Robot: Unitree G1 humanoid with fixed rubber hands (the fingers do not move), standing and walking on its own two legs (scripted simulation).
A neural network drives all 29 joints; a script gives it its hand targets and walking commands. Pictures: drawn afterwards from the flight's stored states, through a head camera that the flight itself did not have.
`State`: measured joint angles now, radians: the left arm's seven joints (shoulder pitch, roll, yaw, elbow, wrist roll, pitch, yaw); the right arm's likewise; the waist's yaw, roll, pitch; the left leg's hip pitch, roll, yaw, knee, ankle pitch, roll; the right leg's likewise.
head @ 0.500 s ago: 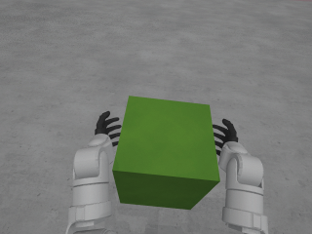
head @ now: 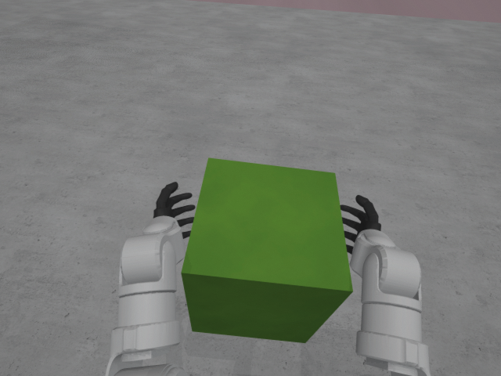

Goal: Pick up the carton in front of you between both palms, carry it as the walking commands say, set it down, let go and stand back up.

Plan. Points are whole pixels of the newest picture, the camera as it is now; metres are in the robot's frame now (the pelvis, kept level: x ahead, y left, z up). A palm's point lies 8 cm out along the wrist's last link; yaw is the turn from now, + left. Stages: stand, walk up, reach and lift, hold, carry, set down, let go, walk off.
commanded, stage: carry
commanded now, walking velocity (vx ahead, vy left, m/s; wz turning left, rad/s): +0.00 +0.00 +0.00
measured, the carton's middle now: (259, 256) +0.33 +0.01 +0.04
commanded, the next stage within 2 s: none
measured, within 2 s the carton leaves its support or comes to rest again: neither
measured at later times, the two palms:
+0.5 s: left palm (158, 237) +0.30 +0.16 +0.11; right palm (364, 251) +0.30 -0.15 +0.11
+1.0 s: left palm (157, 243) +0.29 +0.16 +0.12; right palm (366, 256) +0.29 -0.15 +0.11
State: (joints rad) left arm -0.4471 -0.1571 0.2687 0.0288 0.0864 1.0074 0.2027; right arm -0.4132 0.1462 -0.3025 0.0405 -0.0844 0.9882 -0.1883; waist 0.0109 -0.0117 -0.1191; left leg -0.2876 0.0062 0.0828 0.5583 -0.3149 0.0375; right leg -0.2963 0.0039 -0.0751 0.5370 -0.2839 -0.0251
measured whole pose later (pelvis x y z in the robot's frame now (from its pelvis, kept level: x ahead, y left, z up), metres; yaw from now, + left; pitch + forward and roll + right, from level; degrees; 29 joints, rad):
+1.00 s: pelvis -0.03 +0.01 +0.00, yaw +0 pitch +2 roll +0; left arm -0.45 -0.16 0.27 0.01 0.08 1.02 0.20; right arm -0.42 0.14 -0.30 0.03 -0.08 1.00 -0.19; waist 0.00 -0.01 -0.11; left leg -0.32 -0.01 0.09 0.53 -0.25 0.05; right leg -0.33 -0.01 -0.07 0.52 -0.23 -0.02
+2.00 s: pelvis -0.04 +0.01 +0.00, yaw +0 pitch +2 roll +0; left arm -0.21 -0.14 0.16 0.17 0.23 0.72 0.02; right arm -0.19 0.14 -0.17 0.19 -0.23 0.72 -0.02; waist 0.00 -0.01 -0.14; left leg -0.33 -0.02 0.09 0.52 -0.24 0.06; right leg -0.35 -0.02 -0.07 0.51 -0.21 -0.01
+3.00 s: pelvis -0.05 -0.03 +0.00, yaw +1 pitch -10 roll +0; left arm -0.41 -0.19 0.37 0.39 0.34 0.66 -0.03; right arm -0.38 0.19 -0.37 0.41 -0.32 0.65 0.01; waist 0.00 0.00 0.07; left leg -0.11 -0.02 -0.01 0.53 -0.24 0.01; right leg -0.11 0.04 -0.05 0.52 -0.23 -0.07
